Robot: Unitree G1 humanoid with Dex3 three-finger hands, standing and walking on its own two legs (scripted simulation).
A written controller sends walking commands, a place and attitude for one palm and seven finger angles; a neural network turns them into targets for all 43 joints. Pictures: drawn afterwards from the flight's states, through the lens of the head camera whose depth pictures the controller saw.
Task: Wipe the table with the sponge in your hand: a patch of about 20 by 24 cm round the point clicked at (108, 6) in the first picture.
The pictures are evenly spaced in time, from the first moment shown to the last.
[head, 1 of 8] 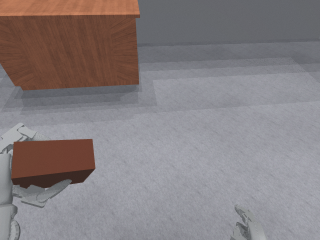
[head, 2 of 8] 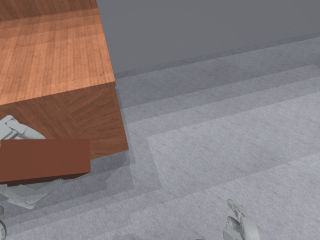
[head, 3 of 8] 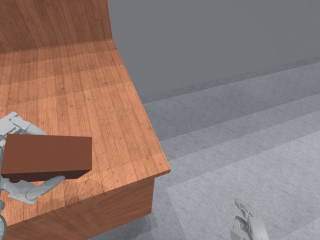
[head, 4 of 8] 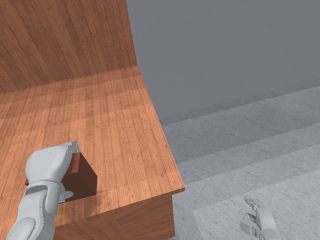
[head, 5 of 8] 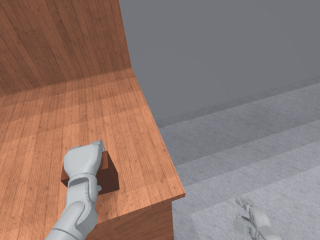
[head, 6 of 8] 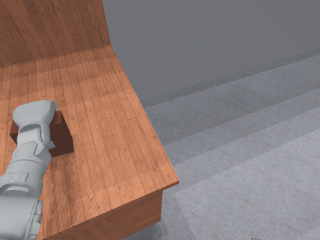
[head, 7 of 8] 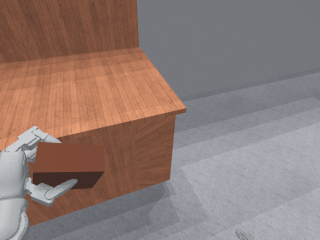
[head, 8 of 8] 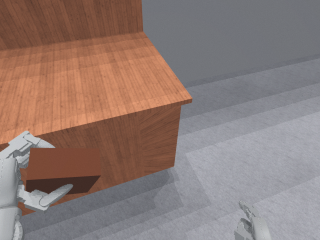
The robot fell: no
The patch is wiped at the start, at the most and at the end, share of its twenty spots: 0.00 1.00 1.00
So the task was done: yes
